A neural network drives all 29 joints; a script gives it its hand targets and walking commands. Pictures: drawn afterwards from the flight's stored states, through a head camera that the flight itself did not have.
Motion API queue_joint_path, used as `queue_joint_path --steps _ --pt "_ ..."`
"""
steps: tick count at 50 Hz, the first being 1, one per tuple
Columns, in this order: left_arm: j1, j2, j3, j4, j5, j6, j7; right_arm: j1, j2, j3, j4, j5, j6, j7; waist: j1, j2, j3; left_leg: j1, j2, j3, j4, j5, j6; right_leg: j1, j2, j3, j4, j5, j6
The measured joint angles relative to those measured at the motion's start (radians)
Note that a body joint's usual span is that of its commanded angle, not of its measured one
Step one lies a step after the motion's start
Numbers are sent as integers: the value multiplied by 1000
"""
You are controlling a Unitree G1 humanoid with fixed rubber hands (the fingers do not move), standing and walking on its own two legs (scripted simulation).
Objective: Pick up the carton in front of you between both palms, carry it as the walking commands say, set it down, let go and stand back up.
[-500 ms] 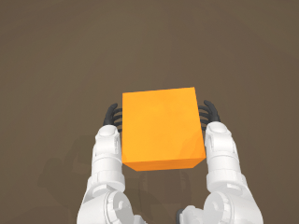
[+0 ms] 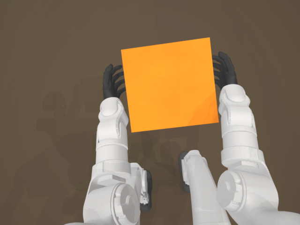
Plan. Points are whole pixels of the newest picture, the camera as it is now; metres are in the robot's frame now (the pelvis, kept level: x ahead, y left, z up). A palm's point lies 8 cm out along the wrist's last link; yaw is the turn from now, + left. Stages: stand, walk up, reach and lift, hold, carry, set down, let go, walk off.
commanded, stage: set down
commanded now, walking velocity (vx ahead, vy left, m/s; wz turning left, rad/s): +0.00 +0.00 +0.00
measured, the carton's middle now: (167, 89) +0.46 -0.06 -0.16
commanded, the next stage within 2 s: none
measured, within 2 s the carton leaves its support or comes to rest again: rests again in 1.78 s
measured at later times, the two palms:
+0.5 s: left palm (135, 98) +0.46 +0.05 -0.22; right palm (220, 88) +0.46 -0.24 -0.23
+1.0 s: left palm (145, 100) +0.49 +0.03 -0.37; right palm (215, 91) +0.49 -0.26 -0.38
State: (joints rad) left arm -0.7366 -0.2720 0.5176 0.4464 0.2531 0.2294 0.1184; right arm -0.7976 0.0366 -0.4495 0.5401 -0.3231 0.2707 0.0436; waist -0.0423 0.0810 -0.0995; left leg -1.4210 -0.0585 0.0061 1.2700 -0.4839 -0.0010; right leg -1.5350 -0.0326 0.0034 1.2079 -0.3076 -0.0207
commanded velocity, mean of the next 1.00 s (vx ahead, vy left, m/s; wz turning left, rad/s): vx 0.00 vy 0.00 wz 0.00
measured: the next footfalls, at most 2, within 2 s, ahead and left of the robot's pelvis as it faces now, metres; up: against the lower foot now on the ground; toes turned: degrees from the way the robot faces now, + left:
none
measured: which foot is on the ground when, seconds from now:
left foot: down 0.00-1.00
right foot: down 0.00-1.00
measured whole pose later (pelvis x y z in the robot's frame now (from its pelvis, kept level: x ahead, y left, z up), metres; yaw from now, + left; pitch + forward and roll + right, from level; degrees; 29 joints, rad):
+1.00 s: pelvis -0.04 -0.01 -0.22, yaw +4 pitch +40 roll +8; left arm -1.32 -0.06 0.49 0.75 0.07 0.22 0.24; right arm -1.45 -0.35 -0.25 0.94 -0.16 0.29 0.03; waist -0.09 0.12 0.24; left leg -2.11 -0.16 0.04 2.06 -0.68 -0.07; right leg -2.30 -0.01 0.07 2.00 -0.41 -0.04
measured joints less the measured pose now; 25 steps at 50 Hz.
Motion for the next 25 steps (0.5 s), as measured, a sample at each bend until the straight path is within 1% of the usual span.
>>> queue_joint_path --steps 4,8,17,19,22,23,25 --pt "-33 0 9 16 8 14 12 -45 -30 -4 40 -2 13 14 -5 0 -30 -92 -3 8 73 -24 1 -98 -2 8 76 -21 1" --pt "-70 9 12 36 4 15 31 -90 -54 -1 75 1 13 16 -11 -1 -46 -183 -8 13 147 -45 -2 -194 -5 13 153 -40 0" --pt "-163 46 1 74 -28 14 75 -189 -102 20 124 31 15 -4 -26 3 -38 -378 -22 12 321 -86 -15 -397 -13 15 329 -75 -11" --pt "-185 55 -2 82 -36 14 84 -212 -113 26 135 40 17 -9 -27 5 -30 -413 -28 6 354 -81 -23 -435 -10 14 366 -80 -13" --pt "-223 70 -3 100 -44 16 95 -247 -131 35 151 49 21 -17 -33 8 -13 -465 -35 5 414 -107 -28 -489 -8 16 418 -86 -16" --pt "-235 74 -4 105 -47 17 98 -260 -138 39 155 53 23 -19 -34 9 -5 -480 -40 4 428 -96 -29 -505 -6 17 434 -87 -17" --pt "-261 83 -4 117 -54 18 104 -285 -152 46 168 60 25 -23 -35 10 8 -508 -51 0 464 -119 -34 -538 0 21 464 -89 -17"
